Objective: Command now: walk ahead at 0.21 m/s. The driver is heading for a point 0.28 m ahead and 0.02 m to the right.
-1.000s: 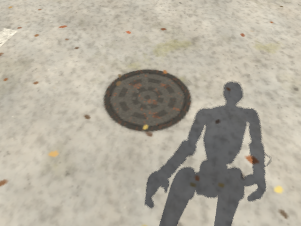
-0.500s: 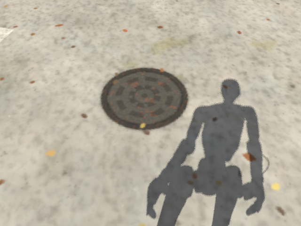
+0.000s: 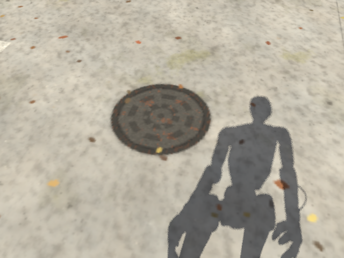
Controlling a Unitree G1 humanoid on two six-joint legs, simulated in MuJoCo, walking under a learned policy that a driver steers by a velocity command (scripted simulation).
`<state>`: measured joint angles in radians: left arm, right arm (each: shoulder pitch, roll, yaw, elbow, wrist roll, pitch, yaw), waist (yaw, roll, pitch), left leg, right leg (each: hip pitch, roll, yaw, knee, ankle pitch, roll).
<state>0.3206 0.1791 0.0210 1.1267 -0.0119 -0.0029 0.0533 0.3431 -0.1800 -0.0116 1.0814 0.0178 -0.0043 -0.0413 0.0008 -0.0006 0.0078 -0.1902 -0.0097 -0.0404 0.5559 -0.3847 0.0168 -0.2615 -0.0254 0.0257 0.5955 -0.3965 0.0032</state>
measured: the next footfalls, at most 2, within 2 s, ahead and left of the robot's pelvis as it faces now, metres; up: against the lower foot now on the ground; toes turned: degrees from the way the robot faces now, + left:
left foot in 0.48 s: +0.27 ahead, +0.08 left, +0.00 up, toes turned +1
right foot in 0.74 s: +0.20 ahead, -0.15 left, +0.00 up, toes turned -1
